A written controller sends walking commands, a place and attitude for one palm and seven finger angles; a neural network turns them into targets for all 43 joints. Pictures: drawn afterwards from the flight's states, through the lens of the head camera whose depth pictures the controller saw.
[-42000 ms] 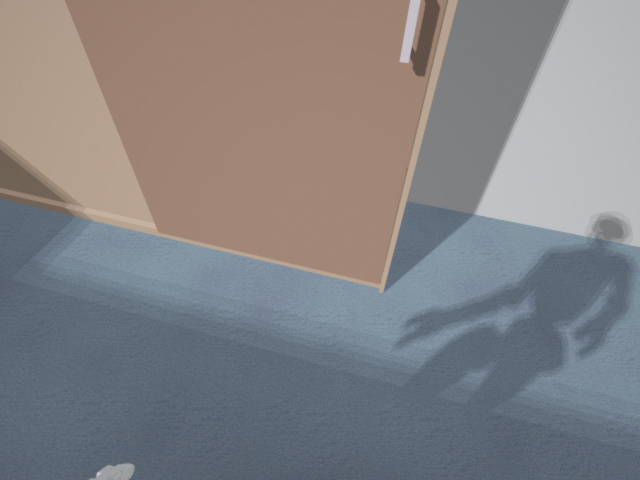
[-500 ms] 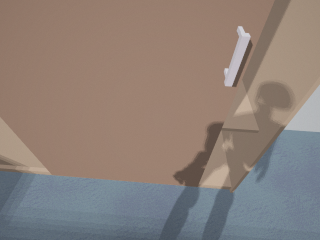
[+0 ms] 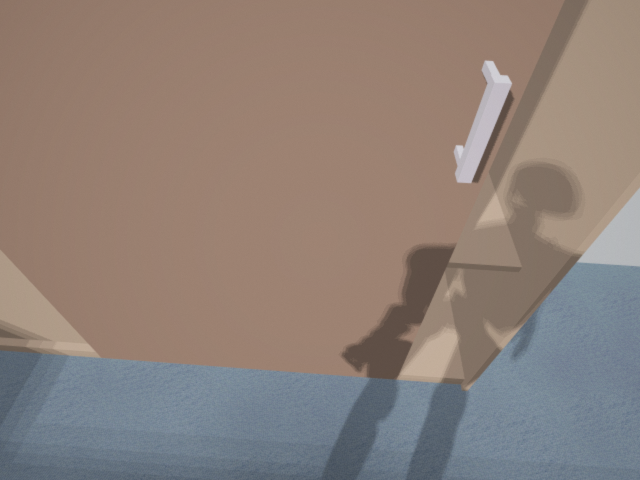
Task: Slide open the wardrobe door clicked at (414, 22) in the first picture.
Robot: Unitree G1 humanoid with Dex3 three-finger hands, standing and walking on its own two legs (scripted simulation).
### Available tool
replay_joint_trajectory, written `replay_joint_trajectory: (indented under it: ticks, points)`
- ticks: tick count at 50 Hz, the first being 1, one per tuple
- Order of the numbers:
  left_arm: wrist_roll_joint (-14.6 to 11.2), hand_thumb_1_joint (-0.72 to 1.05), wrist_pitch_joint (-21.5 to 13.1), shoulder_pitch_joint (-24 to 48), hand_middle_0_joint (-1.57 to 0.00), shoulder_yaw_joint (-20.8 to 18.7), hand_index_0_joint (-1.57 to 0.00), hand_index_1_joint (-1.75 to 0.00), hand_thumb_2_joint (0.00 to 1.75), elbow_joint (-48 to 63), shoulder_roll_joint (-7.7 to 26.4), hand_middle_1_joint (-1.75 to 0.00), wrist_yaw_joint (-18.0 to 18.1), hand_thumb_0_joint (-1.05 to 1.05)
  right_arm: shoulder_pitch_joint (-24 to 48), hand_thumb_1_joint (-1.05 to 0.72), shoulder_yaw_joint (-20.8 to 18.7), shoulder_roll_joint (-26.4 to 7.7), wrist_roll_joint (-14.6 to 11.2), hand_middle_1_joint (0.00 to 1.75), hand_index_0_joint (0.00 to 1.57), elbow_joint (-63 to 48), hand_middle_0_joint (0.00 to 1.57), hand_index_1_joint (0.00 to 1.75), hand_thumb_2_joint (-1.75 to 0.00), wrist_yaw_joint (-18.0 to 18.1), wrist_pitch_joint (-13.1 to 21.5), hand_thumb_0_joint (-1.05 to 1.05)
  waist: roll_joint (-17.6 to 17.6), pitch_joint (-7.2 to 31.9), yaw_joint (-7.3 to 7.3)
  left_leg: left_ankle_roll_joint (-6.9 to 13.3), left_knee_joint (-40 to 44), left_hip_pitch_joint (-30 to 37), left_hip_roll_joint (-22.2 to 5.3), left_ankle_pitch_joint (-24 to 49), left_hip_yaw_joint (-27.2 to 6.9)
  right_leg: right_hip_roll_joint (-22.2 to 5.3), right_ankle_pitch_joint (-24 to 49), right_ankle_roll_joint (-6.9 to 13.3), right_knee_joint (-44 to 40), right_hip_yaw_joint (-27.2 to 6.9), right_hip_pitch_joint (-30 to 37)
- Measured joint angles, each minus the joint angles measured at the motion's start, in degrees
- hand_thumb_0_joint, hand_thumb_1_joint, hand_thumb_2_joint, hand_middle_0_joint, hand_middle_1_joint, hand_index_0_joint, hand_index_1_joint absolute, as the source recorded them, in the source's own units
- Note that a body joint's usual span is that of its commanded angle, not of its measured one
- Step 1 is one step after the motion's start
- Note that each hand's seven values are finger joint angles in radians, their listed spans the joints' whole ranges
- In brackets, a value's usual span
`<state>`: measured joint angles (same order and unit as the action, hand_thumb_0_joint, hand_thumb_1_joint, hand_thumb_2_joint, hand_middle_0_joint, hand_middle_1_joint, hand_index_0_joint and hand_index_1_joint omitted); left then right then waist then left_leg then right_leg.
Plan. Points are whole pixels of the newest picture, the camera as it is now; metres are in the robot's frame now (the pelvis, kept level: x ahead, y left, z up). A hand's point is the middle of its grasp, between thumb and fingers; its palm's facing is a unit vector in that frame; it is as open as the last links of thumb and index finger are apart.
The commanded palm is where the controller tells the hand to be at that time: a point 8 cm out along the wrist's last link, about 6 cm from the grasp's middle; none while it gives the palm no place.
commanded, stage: look again from close up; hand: right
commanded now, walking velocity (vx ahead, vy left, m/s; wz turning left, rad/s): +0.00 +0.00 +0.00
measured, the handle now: (476, 124) +0.51 -0.17 +0.20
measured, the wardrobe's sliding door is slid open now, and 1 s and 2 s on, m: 0.22 0.22 0.22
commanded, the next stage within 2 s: raise the hand with hooked fingers in 0.12 s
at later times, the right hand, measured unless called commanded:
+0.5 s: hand (502, 402) +0.21 -0.18 +0.04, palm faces +0.13 +0.99 -0.06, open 7.9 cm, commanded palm +0.12 -0.25 -0.02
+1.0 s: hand (560, 421) +0.19 -0.23 +0.06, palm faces -0.05 +1.00 -0.05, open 10.7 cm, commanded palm +0.14 -0.29 +0.08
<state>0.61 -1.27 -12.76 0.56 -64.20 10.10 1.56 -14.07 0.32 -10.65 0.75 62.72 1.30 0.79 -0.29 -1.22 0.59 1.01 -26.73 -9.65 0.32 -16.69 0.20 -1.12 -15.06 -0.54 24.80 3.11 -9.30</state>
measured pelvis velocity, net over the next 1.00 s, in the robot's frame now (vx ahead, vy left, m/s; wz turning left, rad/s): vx -0.04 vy -0.01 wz -0.04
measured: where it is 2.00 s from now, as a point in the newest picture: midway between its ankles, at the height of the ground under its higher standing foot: outside the picture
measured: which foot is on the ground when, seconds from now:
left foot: down 0.00-1.00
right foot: down 0.00-1.00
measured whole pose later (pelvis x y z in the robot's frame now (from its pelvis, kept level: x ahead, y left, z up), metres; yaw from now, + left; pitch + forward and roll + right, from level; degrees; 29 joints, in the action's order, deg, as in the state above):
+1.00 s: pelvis -0.04 -0.01 -0.03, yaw -2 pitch +3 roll +1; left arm -2.9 -13.0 -15.5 4.6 -33.2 11.2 5.3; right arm -13.5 -14.9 -19.8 -19.6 0.7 -22.0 5.0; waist 2.5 3.7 -0.4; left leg 0.2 -42.8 -24.6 -0.1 -21.2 2.6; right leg -1.3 -20.8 0.6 44.7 0.8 -27.0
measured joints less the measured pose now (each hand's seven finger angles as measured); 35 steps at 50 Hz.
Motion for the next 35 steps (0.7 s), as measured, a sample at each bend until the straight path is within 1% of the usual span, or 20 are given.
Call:
replay_joint_trajectory:
  ticks: [11,12,13,14,15,16,17,18,19,21,23,25,26,27,28,29,30,31,33,35]
  points:
    - [-0.01,0.91,0.10,-0.42,-0.19,-0.03,-0.20,-0.30,0.90,-0.81,-0.14,-0.30,0.22,0.00,-0.56,-0.91,0.00,0.60,-0.04,0.30,0.20,0.69,0.20,0.29,-0.90,0.04,-0.14,0.01,-0.26,-0.34,0.12,0.28,0.59,0.56,0.22,-0.02,0.21,-0.21,0.08,-0.29,-0.65,-0.21,0.53]
    - [-0.19,0.91,0.33,-0.43,-0.19,-0.12,-0.20,-0.30,0.90,-0.44,0.06,-0.30,0.07,0.00,-0.62,-0.91,0.07,0.92,0.06,0.30,0.20,0.68,0.20,0.29,-0.90,0.54,0.19,0.01,0.26,-0.32,0.09,0.20,0.81,0.41,0.56,0.14,0.45,-0.64,-0.29,-0.30,0.75,-0.28,-0.47]
    - [-0.99,0.91,-0.10,-1.31,-0.20,0.01,-0.20,-0.30,0.90,2.10,0.32,-0.30,0.31,0.01,-3.58,-0.91,-0.65,1.25,-2.67,0.30,0.20,-8.45,0.20,0.30,-0.90,0.56,-3.09,0.01,0.55,-0.69,-0.03,0.15,0.51,0.18,0.73,0.15,0.55,-0.84,-0.82,-0.23,1.57,-0.31,-0.88]
    - [-1.53,0.91,-2.38,-2.75,-0.20,0.11,-0.20,-0.30,0.90,4.86,0.47,-0.30,1.25,0.01,-7.07,-0.91,-1.57,1.38,-4.33,0.30,0.20,-19.56,0.20,0.30,-0.90,1.07,-3.93,0.02,0.46,-0.96,0.37,0.18,-0.29,-0.09,0.50,-0.13,0.39,-0.61,-1.01,-0.10,1.59,-0.13,-0.71]
    - [-1.81,0.91,-5.23,-3.89,-0.20,0.03,-0.20,-0.30,0.90,6.58,0.76,-0.30,2.29,0.01,-9.44,-0.91,-1.75,1.46,-5.33,0.30,0.20,-27.95,0.20,0.30,-0.90,2.18,-1.79,0.02,0.69,-0.53,0.60,0.17,-0.98,-0.39,0.21,-0.52,0.46,-0.33,-1.00,-0.08,1.76,-0.20,-0.88]
    - [-2.37,0.91,-7.33,-4.70,-0.20,-0.39,-0.20,-0.30,0.90,8.06,1.14,-0.30,2.89,0.01,-10.81,-0.90,-1.73,1.68,-6.38,0.30,0.20,-34.59,0.20,0.30,-0.89,3.39,-0.27,0.02,1.20,0.53,0.42,0.07,-1.55,-0.80,-0.15,-0.93,0.83,0.02,-1.03,0.02,2.16,-0.56,-1.43]
    - [-3.02,0.91,-8.64,-5.14,-0.20,-0.75,-0.20,-0.30,0.90,9.97,1.60,-0.30,3.21,0.01,-11.39,-0.90,-1.78,1.98,-7.72,0.31,0.20,-40.89,0.20,0.31,-0.89,4.08,0.16,0.02,1.78,1.33,0.07,-0.08,-2.21,-1.11,-0.56,-1.36,1.27,0.41,-1.12,0.15,2.72,-1.00,-1.92]
    - [-3.22,0.91,-9.77,-5.10,-0.20,-1.06,-0.20,-0.30,0.90,11.86,2.07,-0.30,3.42,0.01,-11.19,-0.89,-2.10,2.22,-8.80,0.32,0.20,-46.34,0.20,0.31,-0.89,4.04,1.06,0.02,2.35,2.03,-0.36,-0.22,-3.06,-1.63,-0.93,-1.79,1.70,0.75,-1.30,0.29,3.54,-1.43,-2.63]
    - [-3.06,0.91,-10.78,-4.63,-0.20,-1.32,-0.20,-0.30,0.90,13.57,2.48,-0.30,3.60,0.01,-10.31,-0.88,-2.64,2.27,-9.49,0.32,0.20,-50.48,0.20,0.32,-0.88,3.59,2.95,0.02,2.80,2.87,-0.84,-0.34,-4.17,-2.57,-1.22,-2.26,2.04,1.01,-1.57,0.41,4.61,-1.77,-3.72]
    - [-2.47,0.91,-12.22,-2.88,-0.20,-1.81,-0.20,-0.30,0.90,16.94,2.91,-0.30,3.47,0.01,-7.11,-0.85,-4.60,1.98,-10.43,0.34,0.20,-54.77,0.20,0.34,-0.87,1.36,8.78,0.02,3.12,4.80,-1.58,-0.41,-7.20,-5.79,-1.53,-3.30,2.25,1.23,-2.36,0.49,7.41,-1.99,-6.92]
    - [-1.92,0.91,-12.92,-0.68,-0.20,-2.20,-0.20,-0.30,0.90,20.48,2.88,-0.30,2.54,0.01,-3.89,-0.81,-6.97,1.29,-11.56,0.36,0.20,-55.43,0.20,0.36,-0.85,-2.94,15.67,0.02,2.52,6.50,-1.77,-0.25,-11.28,-10.35,-1.55,-4.54,1.80,1.12,-3.45,0.33,10.88,-1.56,-11.01]
    - [-1.58,0.91,-13.05,1.41,-0.20,-2.45,-0.20,-0.30,0.90,24.12,2.79,-0.30,1.31,0.01,-2.56,-0.77,-8.79,0.43,-13.25,0.39,0.21,-55.01,0.20,0.39,-0.84,-9.17,21.90,0.01,1.28,7.40,-1.70,0.00,-15.62,-14.88,-1.33,-5.91,1.23,0.77,-4.81,0.07,14.81,-1.04,-15.13]
    - [-1.62,0.91,-12.97,2.27,-0.20,-2.60,-0.20,-0.30,0.90,26.02,2.90,-0.30,0.70,0.01,-2.60,-0.75,-9.48,-0.01,-14.03,0.40,0.21,-54.45,0.21,0.40,-0.83,-12.87,24.14,0.01,0.64,7.33,-1.60,0.12,-17.52,-16.60,-1.19,-6.54,1.07,0.58,-5.49,-0.05,16.68,-0.90,-16.75]
    - [-1.79,0.91,-12.80,2.88,-0.20,-2.70,-0.20,-0.30,0.90,27.94,3.18,-0.30,0.26,0.01,-3.16,-0.73,-9.97,-0.47,-14.68,0.41,0.21,-53.98,0.21,0.41,-0.82,-16.35,25.11,0.01,0.06,7.19,-1.43,0.27,-19.19,-18.05,-1.08,-7.11,0.98,0.42,-6.13,-0.23,18.34,-0.83,-18.15]
    - [-2.00,0.90,-12.54,3.25,-0.20,-2.79,-0.20,-0.30,0.90,29.76,3.61,-0.30,0.05,0.01,-4.21,-0.71,-10.29,-0.93,-15.18,0.43,0.21,-53.79,0.21,0.43,-0.81,-19.26,24.81,0.01,-0.43,7.07,-1.18,0.36,-20.59,-19.23,-1.01,-7.61,0.98,0.32,-6.64,-0.30,19.80,-0.84,-19.37]
    - [-2.21,0.90,-12.23,3.41,-0.20,-2.88,-0.20,-0.30,0.90,31.42,4.13,-0.30,0.09,0.01,-5.64,-0.69,-10.50,-1.33,-15.63,0.44,0.21,-53.86,0.21,0.44,-0.80,-21.44,23.60,0.01,-0.77,6.98,-0.84,0.41,-21.67,-20.11,-0.95,-8.04,1.06,0.23,-7.16,-0.27,20.98,-0.95,-20.32]
    - [-2.37,0.90,-11.93,3.40,-0.20,-3.01,-0.20,-0.30,0.90,32.88,4.67,-0.30,0.33,0.01,-7.31,-0.66,-10.71,-1.62,-16.10,0.46,0.22,-54.16,0.21,0.46,-0.79,-22.85,21.95,0.01,-1.01,6.92,-0.47,0.41,-22.44,-20.70,-0.92,-8.37,1.24,0.18,-7.53,-0.25,22.01,-1.14,-21.10]
    - [-2.40,0.90,-11.70,3.21,-0.20,-3.17,-0.20,-0.30,0.90,34.09,5.17,-0.30,0.67,0.01,-9.04,-0.64,-10.99,-1.83,-16.58,0.47,0.22,-54.68,0.22,0.47,-0.78,-23.51,20.28,0.01,-1.16,6.91,-0.04,0.38,-22.98,-21.07,-0.90,-8.63,1.48,0.14,-7.83,-0.24,22.87,-1.40,-21.73]
    - [-2.37,0.90,-11.62,2.58,-0.20,-3.56,-0.20,-0.30,0.90,35.61,5.94,-0.30,1.32,0.01,-12.14,-0.59,-11.82,-1.85,-17.18,0.50,0.23,-56.42,0.22,0.50,-0.76,-22.60,18.17,0.01,-1.04,6.77,0.89,0.35,-23.39,-21.10,-0.77,-8.93,2.31,0.00,-8.40,-0.10,24.33,-2.25,-22.54]
    - [-2.18,0.90,-12.05,1.88,-0.19,-3.60,-0.20,-0.30,0.90,35.84,6.30,-0.30,1.92,0.01,-13.99,-0.54,-12.62,-1.71,-17.19,0.53,0.23,-59.23,0.23,0.53,-0.75,-19.90,18.37,0.02,-0.62,6.35,1.73,0.35,-23.33,-20.50,-0.63,-9.00,3.42,-0.11,-8.83,0.00,25.54,-3.37,-22.91]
